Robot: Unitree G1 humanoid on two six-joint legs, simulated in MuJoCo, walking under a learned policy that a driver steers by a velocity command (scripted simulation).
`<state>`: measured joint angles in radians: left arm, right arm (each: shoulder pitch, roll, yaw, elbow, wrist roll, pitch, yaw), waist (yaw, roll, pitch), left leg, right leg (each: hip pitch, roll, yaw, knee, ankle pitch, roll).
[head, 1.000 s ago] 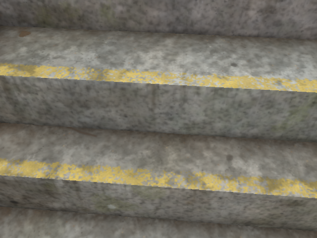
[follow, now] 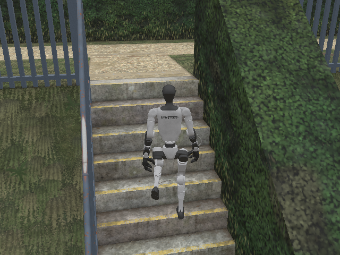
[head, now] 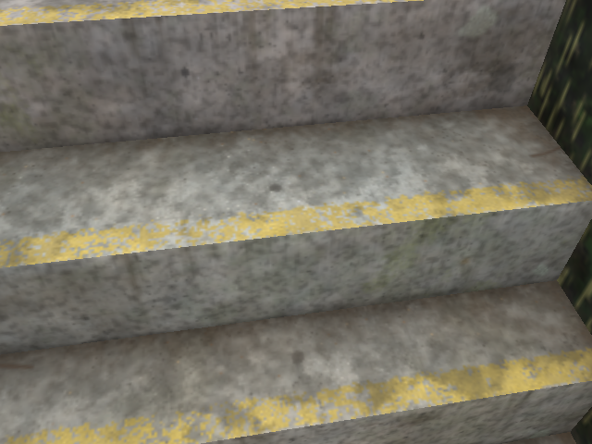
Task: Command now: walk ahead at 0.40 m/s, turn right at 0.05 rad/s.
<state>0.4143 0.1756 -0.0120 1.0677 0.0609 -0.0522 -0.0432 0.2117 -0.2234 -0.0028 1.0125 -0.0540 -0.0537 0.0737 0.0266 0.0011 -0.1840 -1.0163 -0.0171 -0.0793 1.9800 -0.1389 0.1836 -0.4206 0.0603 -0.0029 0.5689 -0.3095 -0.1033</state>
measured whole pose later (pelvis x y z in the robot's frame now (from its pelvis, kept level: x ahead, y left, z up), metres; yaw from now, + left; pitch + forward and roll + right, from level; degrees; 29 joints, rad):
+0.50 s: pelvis +0.17 +0.11 +0.16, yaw +1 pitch +1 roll -1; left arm 0.11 0.14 0.03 0.74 0.04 -0.09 0.00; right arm 0.32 -0.14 -0.04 1.09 -0.02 -0.05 -0.02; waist 0.06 -0.03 -0.07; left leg -0.53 0.03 0.16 0.95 -0.44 0.10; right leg -1.09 0.09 0.15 2.01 0.15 -0.14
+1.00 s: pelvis +0.38 +0.08 +0.31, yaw +0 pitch +1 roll -4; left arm 0.10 0.10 0.00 0.82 0.01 0.02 0.05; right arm 0.41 -0.13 -0.06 1.00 -0.01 -0.11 0.02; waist 0.01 0.02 0.00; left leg -0.47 0.03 -0.05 1.48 0.01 0.07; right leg -0.78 0.01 -0.23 1.21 -0.46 -0.15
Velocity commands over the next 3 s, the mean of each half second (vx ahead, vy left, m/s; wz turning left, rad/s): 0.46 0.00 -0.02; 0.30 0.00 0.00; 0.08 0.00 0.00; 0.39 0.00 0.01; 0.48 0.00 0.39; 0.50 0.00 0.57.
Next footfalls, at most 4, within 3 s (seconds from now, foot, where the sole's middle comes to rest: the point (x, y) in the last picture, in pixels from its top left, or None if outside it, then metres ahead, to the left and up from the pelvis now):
0.26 left None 0.25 0.18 -0.56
0.88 right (317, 365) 0.52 0.01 -0.35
1.42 left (162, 397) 0.46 0.25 -0.35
1.94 right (346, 179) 0.75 -0.03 -0.14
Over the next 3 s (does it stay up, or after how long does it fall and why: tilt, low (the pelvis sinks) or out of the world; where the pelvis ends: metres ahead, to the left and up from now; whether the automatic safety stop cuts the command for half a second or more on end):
stays up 1.01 0.12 0.85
